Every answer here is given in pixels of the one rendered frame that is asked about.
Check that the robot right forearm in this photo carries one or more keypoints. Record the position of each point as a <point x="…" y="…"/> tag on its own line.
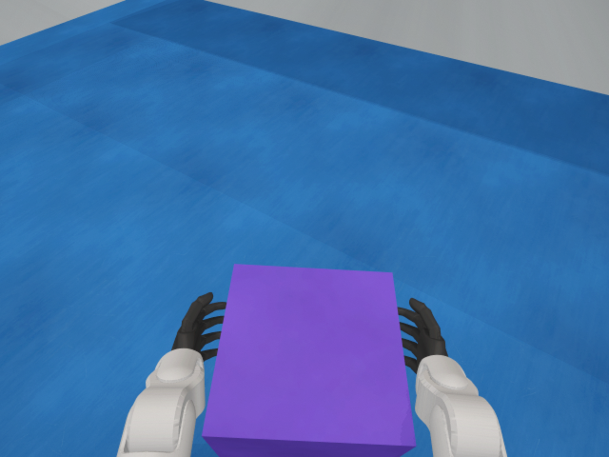
<point x="461" y="423"/>

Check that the robot left forearm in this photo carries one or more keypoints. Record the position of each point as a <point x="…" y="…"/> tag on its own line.
<point x="162" y="420"/>

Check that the robot left hand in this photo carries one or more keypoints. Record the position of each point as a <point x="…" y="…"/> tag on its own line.
<point x="190" y="335"/>

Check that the carton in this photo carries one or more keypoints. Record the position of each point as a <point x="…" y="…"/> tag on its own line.
<point x="309" y="364"/>

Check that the robot right hand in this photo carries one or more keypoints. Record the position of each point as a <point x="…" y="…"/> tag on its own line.
<point x="427" y="334"/>

